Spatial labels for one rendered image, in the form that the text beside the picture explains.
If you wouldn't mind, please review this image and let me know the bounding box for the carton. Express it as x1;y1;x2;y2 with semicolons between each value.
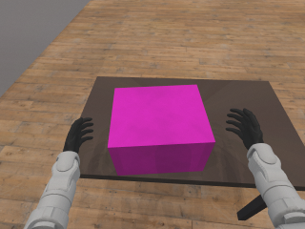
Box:
108;84;215;176

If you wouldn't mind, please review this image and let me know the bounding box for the left robot hand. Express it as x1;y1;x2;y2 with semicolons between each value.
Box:
63;117;93;153

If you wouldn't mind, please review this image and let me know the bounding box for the robot left forearm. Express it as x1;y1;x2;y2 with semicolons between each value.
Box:
24;151;81;229

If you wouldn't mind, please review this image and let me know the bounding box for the table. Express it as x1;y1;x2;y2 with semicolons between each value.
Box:
78;76;305;220

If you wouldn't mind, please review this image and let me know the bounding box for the robot right forearm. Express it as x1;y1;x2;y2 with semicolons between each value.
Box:
247;143;305;228

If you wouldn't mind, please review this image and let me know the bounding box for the right robot hand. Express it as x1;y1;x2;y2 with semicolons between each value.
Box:
225;108;264;150

